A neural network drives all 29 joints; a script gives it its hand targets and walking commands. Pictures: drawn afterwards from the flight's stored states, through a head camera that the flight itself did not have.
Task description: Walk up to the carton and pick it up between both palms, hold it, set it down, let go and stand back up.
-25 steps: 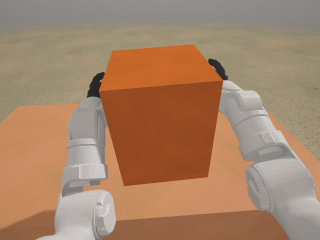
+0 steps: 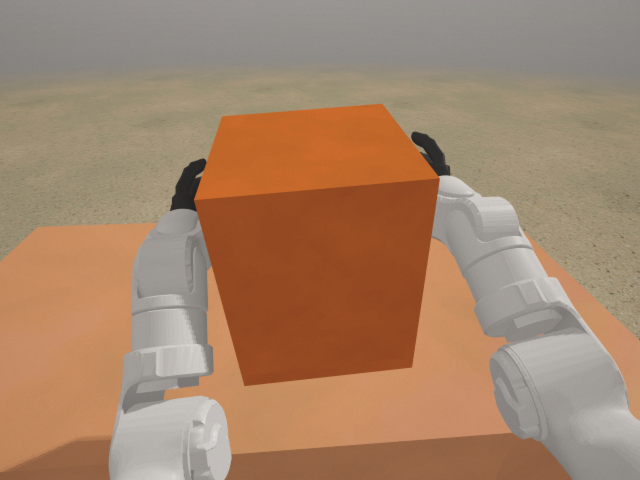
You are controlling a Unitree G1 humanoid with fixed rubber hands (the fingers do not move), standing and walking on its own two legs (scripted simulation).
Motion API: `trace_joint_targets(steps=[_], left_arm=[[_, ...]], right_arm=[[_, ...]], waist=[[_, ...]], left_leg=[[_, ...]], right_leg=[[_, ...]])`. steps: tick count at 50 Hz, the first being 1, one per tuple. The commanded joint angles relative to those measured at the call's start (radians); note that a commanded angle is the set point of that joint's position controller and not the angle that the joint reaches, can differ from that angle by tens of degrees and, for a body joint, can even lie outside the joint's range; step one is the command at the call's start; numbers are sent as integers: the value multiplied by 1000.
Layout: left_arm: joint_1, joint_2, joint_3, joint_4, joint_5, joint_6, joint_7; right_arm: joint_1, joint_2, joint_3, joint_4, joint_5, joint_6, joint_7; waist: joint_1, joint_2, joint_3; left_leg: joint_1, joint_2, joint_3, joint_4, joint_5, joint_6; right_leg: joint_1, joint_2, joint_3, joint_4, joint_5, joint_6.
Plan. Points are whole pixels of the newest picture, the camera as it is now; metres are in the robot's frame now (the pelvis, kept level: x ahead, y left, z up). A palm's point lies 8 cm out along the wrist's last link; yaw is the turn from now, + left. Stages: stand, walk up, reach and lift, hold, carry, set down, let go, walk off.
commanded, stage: hold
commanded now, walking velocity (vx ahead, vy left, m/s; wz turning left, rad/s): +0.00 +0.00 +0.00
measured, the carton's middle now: (315, 240) +0.34 +0.01 +0.23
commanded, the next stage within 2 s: none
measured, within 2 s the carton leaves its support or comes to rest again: neither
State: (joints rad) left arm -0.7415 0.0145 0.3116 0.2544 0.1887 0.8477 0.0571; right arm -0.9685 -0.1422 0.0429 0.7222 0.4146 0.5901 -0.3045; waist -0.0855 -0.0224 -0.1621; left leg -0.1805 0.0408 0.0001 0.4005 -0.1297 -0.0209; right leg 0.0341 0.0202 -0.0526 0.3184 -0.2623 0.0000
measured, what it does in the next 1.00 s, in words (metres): stands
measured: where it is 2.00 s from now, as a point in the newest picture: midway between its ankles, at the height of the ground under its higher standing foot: outside the picture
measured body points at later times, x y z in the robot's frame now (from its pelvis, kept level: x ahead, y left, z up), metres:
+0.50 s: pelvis -0.01 +0.00 +0.00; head -0.10 +0.03 +0.44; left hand +0.37 +0.16 +0.26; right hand +0.38 -0.13 +0.28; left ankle +0.06 +0.13 -0.74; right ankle -0.05 -0.11 -0.74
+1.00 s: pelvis -0.01 +0.01 +0.00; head -0.08 +0.03 +0.44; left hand +0.38 +0.15 +0.25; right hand +0.38 -0.15 +0.27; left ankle +0.06 +0.13 -0.74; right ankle -0.05 -0.11 -0.74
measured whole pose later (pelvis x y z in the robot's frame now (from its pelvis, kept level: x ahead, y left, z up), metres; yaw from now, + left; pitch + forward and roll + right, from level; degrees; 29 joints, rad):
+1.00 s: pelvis -0.01 +0.01 +0.00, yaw -1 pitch -3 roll -1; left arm -0.81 0.02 0.30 0.32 0.18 0.84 0.10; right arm -1.04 -0.17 0.03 0.80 0.41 0.58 -0.27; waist -0.07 -0.01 -0.15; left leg -0.24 0.05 0.02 0.39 -0.11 -0.01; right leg -0.04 0.02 -0.03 0.33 -0.24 0.00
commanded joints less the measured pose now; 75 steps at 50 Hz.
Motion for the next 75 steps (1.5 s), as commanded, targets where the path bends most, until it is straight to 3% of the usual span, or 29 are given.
trace_joint_targets(steps=[1, 7, 9, 13, 14, 16, 17, 18, 20, 21, 23, 26, 30, 33, 36, 38, 39, 40, 41, 45, 50, 56, 63, 70, 71, 73, 75], left_arm=[[-942, -530, -448, -156, -178, -98, -155], [-932, -523, -420, -108, -183, -107, -152], [-951, -524, -424, -99, -185, -113, -147], [-969, -520, -392, -35, -166, -117, -146], [-975, -525, -390, -31, -171, -120, -148], [-999, -548, -425, -39, -206, -134, -141], [-1035, -557, -442, -63, -217, -144, -134], [-1030, -561, -431, -48, -214, -144, -129], [-1007, -552, -422, -24, -204, -142, -126], [-1023, -555, -433, -82, -213, -148, -124], [-1015, -546, -413, -47, -204, -136, -119], [-987, -526, -385, -21, -187, -136, -127], [-967, -557, -431, -99, -208, -133, -124], [-977, -559, -444, -119, -213, -131, -122], [-969, -572, -462, -119, -208, -120, -117], [-946, -570, -460, -95, -212, -117, -124], [-963, -585, -488, -138, -225, -122, -120], [-984, -552, -443, -97, -186, -109, -109], [-984, -570, -441, -110, -187, -103, -109], [-1002, -566, -451, -134, -202, -103, -108], [-952, -521, -417, -135, -175, -97, -114], [-888, -509, -386, -91, -127, -89, -147], [-931, -526, -430, -144, -156, -92, -157], [-922, -524, -432, -140, -153, -85, -162], [-911, -552, -478, -202, -207, -102, -164], [-932, -552, -469, -188, -205, -105, -154], [-903, -539, -449, -165, -192, -104, -156]], right_arm=[[-770, 705, 240, -307, 134, -9, 123], [-798, 710, 243, -303, 132, -21, 127], [-819, 707, 238, -298, 127, -24, 129], [-776, 671, 176, -163, 95, -14, 143], [-797, 683, 177, -182, 89, -24, 148], [-863, 696, 174, -242, 95, -43, 152], [-849, 695, 165, -207, 98, -40, 154], [-867, 699, 174, -225, 104, -45, 158], [-850, 689, 176, -199, 107, -43, 157], [-829, 698, 191, -194, 122, -42, 157], [-849, 667, 182, -184, 120, -41, 161], [-811, 681, 171, -151, 108, -37, 159], [-824, 673, 215, -269, 153, -47, 150], [-807, 670, 204, -254, 143, -41, 151], [-789, 648, 187, -242, 136, -30, 152], [-817, 658, 198, -288, 131, -36, 149], [-826, 663, 205, -308, 141, -38, 148], [-786, 631, 166, -189, 118, -9, 151], [-808, 656, 165, -191, 109, -18, 160], [-847, 682, 195, -253, 134, -26, 165], [-841, 692, 263, -322, 169, -21, 144], [-804, 679, 250, -306, 145, -22, 127], [-805, 701, 248, -342, 145, -23, 117], [-787, 693, 233, -324, 128, -14, 115], [-782, 730, 273, -402, 155, -29, 111], [-800, 701, 267, -387, 161, -29, 111], [-787, 706, 271, -383, 153, -28, 113]], waist=[[-3, 71, -301], [20, 44, -341], [15, 43, -354], [5, 54, -257], [19, 46, -279], [8, 51, -373], [-7, 78, -370], [11, 71, -375], [10, 81, -367], [9, 97, -396], [19, 94, -366], [14, 61, -340], [5, 98, -427], [-6, 87, -404], [-18, 112, -364], [-9, 93, -377], [-15, 112, -414], [-26, 108, -276], [-12, 94, -293], [15, 96, -385], [25, 43, -433], [20, 17, -344], [-7, 37, -330], [-10, 54, -312], [-14, 59, -423], [-16, 87, -394], [-5, 55, -382]], left_leg=[[362, -67, -28, 5, 212, -20], [352, -68, -21, 0, 183, -5], [354, -68, -24, -2, 173, -4], [333, -54, -21, -33, 84, -8], [314, -56, -17, -38, 66, -2], [325, -57, -22, -20, 90, 0], [339, -52, -29, -15, 117, -12], [345, -52, -30, -14, 116, -11], [358, -56, -33, -5, 137, -13], [373, -54, -35, 4, 183, -19], [374, -53, -33, -3, 150, -22], [349, -57, -30, -13, 145, -7], [403, -63, -38, 30, 283, -36], [402, -57, -40, 22, 249, -36], [396, -50, -45, 12, 220, -46], [380, -54, -44, 17, 214, -35], [390, -51, -48, 22, 231, -43], [355, -41, -17, -20, 132, -50], [340, -39, -18, -32, 109, -42], [348, -45, -27, -9, 177, -33], [391, -65, -27, 19, 261, -16], [370, -76, -21, -8, 220, -5], [382, -77, -19, 4, 255, -19], [365, -74, -15, -12, 200, -21], [383, -73, -29, 31, 282, -20], [395, -74, -38, 34, 289, -32], [390, -73, -34, 31, 276, -19]], right_leg=[[-263, 49, 32, -82, 263, 111], [-259, 49, 37, -88, 237, 112], [-273, 51, 36, -88, 227, 113], [-336, 51, 30, -110, 92, 97], [-328, 49, 31, -109, 74, 95], [-325, 50, 36, -103, 113, 93], [-327, 54, 32, -96, 132, 92], [-328, 57, 28, -96, 118, 94], [-331, 54, 32, -98, 141, 96], [-316, 58, 30, -86, 175, 98], [-348, 60, 27, -101, 117, 97], [-316, 55, 30, -98, 158, 105], [-275, 64, 24, -76, 281, 110], [-302, 68, 20, -83, 228, 106], [-322, 68, 19, -86, 185, 95], [-309, 63, 25, -90, 204, 97], [-301, 69, 22, -82, 212, 91], [-344, 57, 31, -89, 136, 82], [-323, 58, 25, -78, 125, 82], [-271, 59, 35, -72, 187, 83], [-216, 59, 36, -53, 341, 116], [-200, 48, 43, -62, 347, 127], [-214, 42, 40, -63, 385, 128], [-223, 39, 38, -69, 321, 121], [-191, 51, 35, -55, 408, 124], [-226, 53, 31, -63, 382, 121], [-226, 57, 30, -64, 370, 124]])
